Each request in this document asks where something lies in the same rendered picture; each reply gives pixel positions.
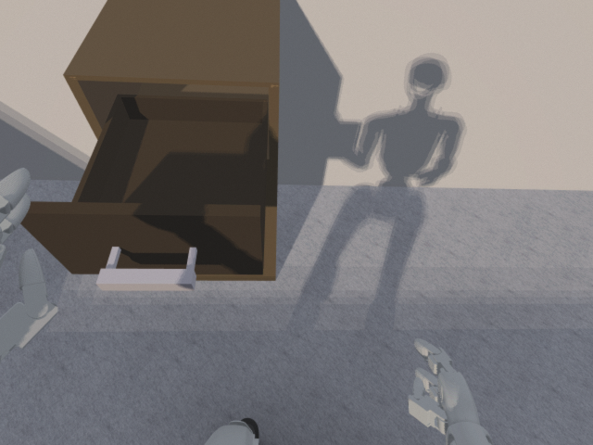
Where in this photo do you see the drawer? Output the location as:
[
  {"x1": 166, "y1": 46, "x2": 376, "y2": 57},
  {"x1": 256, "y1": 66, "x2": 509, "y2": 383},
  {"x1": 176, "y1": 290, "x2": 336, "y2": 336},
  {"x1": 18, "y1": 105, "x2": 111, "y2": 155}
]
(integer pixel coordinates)
[{"x1": 20, "y1": 95, "x2": 268, "y2": 274}]

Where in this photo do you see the left robot foot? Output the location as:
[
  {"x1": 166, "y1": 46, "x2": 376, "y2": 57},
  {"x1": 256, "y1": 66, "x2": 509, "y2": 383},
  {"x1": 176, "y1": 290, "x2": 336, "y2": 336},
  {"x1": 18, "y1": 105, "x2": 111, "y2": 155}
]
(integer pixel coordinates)
[{"x1": 241, "y1": 418, "x2": 259, "y2": 439}]

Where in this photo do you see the robot right forearm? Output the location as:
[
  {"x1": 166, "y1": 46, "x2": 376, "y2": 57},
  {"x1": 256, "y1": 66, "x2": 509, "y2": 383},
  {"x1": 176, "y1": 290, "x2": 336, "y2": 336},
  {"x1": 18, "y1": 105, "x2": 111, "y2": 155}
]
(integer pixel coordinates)
[{"x1": 446, "y1": 422, "x2": 494, "y2": 445}]

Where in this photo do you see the left robot thigh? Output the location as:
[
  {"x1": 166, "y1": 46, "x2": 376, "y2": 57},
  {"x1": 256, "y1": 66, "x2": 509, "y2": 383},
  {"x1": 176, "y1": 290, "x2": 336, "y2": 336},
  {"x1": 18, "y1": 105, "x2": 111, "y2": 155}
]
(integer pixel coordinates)
[{"x1": 205, "y1": 425, "x2": 259, "y2": 445}]

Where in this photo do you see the handle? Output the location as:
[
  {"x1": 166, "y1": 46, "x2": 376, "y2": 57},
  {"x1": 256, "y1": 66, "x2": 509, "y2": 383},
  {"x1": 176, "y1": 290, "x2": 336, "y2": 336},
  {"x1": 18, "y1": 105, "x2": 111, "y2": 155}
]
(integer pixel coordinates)
[{"x1": 96, "y1": 247, "x2": 197, "y2": 291}]

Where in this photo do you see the cabinet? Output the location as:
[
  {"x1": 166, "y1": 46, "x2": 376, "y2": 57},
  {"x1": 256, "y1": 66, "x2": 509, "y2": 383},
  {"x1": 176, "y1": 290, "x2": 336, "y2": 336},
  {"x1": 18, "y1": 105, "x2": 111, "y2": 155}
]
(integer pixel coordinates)
[{"x1": 63, "y1": 0, "x2": 280, "y2": 281}]

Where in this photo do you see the right robot hand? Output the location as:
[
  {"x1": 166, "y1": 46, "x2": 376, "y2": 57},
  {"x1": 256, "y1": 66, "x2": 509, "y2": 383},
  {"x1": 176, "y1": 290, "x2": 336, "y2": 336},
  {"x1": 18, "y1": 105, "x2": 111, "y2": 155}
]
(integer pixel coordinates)
[{"x1": 408, "y1": 338, "x2": 480, "y2": 435}]

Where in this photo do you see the left robot hand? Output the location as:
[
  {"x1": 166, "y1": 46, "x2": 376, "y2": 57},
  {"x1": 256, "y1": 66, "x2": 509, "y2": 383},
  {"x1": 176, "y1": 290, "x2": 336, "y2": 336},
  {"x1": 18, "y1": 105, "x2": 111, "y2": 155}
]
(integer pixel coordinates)
[{"x1": 0, "y1": 168, "x2": 58, "y2": 362}]

